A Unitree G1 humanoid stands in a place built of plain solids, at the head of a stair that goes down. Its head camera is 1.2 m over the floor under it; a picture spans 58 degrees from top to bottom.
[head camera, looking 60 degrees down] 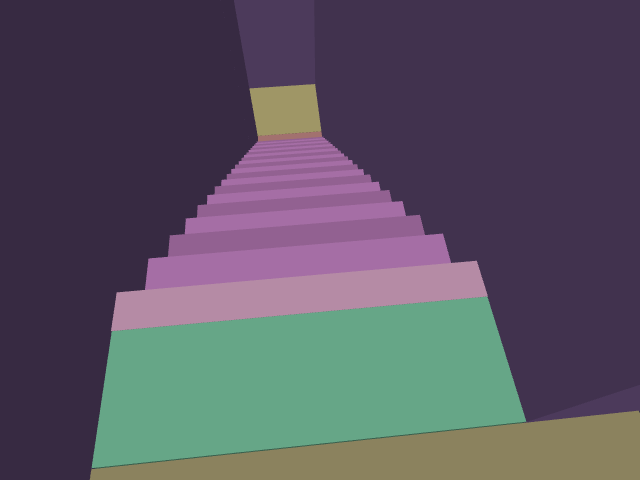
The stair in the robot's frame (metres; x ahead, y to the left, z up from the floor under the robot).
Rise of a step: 0.21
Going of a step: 0.22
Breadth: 1.10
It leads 6 degrees to the left of straight ahead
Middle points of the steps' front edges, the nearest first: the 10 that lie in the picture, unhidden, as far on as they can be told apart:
0.57 0.06 0.00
0.79 0.08 -0.21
1.01 0.10 -0.41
1.23 0.12 -0.62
1.45 0.15 -0.83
1.68 0.17 -1.03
1.90 0.19 -1.24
2.12 0.21 -1.45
2.34 0.23 -1.66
2.56 0.25 -1.86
